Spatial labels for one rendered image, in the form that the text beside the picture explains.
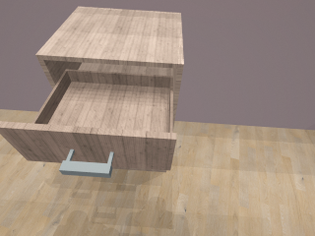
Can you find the drawer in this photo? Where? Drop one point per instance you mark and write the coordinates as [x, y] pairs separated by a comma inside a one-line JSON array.
[[96, 113]]

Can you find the cabinet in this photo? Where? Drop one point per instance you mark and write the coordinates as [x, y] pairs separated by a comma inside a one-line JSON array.
[[117, 41]]

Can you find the handle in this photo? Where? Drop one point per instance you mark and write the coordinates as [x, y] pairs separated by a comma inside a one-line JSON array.
[[88, 169]]

